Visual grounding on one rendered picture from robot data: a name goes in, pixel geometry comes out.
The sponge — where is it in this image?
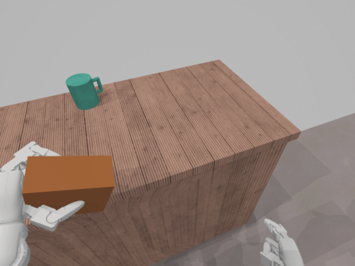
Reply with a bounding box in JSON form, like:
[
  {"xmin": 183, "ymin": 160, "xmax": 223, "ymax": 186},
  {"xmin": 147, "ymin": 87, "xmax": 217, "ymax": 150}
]
[{"xmin": 22, "ymin": 156, "xmax": 115, "ymax": 215}]

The right robot hand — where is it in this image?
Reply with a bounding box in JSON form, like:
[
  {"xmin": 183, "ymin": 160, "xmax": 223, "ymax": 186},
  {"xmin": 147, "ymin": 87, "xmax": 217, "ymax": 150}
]
[{"xmin": 260, "ymin": 218, "xmax": 304, "ymax": 266}]

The table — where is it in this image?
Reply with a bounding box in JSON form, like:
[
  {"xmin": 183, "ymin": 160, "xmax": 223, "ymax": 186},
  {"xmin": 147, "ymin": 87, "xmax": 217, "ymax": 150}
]
[{"xmin": 0, "ymin": 60, "xmax": 301, "ymax": 266}]

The left robot hand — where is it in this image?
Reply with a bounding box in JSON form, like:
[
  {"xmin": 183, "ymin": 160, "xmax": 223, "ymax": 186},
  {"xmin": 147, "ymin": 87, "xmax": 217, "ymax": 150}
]
[{"xmin": 0, "ymin": 141, "xmax": 85, "ymax": 232}]

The robot left forearm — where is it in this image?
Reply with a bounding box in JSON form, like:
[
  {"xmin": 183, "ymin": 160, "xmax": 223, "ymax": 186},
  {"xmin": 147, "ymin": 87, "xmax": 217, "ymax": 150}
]
[{"xmin": 0, "ymin": 222, "xmax": 31, "ymax": 266}]

